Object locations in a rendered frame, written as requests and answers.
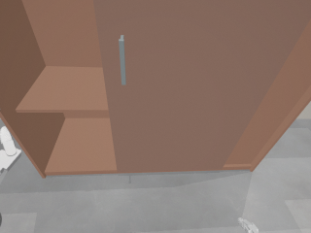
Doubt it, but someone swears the right robot hand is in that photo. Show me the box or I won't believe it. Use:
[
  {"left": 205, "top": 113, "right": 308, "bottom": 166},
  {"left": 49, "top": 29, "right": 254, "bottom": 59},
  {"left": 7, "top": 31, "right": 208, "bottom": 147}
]
[{"left": 238, "top": 217, "right": 259, "bottom": 233}]

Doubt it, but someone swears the wardrobe door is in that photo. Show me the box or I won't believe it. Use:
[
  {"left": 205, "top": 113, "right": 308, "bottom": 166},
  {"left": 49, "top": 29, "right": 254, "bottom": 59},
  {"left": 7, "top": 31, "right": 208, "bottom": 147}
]
[
  {"left": 225, "top": 19, "right": 311, "bottom": 165},
  {"left": 93, "top": 0, "right": 311, "bottom": 173}
]

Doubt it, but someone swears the left robot hand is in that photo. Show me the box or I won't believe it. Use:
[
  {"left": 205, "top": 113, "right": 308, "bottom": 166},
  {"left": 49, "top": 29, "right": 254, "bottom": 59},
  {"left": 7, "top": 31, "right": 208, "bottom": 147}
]
[{"left": 0, "top": 126, "right": 21, "bottom": 175}]

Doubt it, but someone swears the handle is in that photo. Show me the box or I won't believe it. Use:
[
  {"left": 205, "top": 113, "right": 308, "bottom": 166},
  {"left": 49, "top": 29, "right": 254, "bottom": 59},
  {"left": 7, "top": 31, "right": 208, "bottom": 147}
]
[{"left": 119, "top": 35, "right": 126, "bottom": 85}]

